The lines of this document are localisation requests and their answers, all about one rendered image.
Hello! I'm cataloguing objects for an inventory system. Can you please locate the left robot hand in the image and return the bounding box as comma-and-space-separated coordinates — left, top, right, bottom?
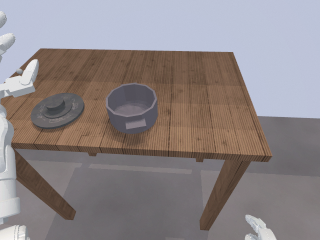
0, 11, 39, 104

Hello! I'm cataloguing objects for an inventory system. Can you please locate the robot left upper arm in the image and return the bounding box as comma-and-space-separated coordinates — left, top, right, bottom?
0, 225, 31, 240

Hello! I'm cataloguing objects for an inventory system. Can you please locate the pot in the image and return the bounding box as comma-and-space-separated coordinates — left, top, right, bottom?
105, 82, 158, 134

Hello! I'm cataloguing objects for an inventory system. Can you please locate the robot left forearm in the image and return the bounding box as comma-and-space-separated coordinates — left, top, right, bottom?
0, 104, 21, 225

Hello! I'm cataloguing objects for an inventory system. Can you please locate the right robot hand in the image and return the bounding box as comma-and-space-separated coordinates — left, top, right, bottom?
245, 214, 277, 240

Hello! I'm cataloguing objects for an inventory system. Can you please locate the table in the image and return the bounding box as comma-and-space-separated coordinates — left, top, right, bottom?
0, 48, 273, 231

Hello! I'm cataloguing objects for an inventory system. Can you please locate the lid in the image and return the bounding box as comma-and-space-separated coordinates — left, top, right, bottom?
30, 93, 85, 130

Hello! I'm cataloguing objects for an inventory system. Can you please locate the knob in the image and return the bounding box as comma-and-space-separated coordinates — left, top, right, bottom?
45, 96, 65, 112

